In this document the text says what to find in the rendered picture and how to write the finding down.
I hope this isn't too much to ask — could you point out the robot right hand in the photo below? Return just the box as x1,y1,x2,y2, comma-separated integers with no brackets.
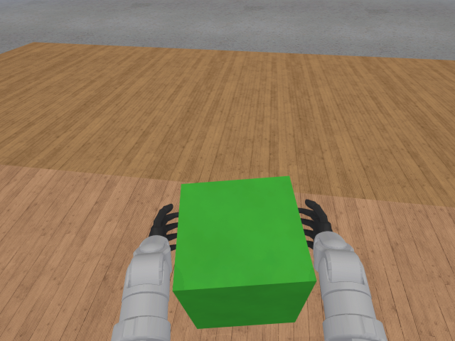
298,199,333,249

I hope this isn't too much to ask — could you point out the robot right forearm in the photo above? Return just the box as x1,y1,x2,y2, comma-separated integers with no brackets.
313,231,387,341

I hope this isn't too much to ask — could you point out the robot left hand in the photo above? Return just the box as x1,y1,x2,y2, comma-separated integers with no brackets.
149,204,179,251

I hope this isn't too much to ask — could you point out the carton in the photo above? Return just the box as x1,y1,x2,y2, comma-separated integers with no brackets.
173,176,316,329

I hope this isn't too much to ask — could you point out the robot left forearm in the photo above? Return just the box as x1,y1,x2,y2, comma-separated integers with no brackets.
111,235,172,341

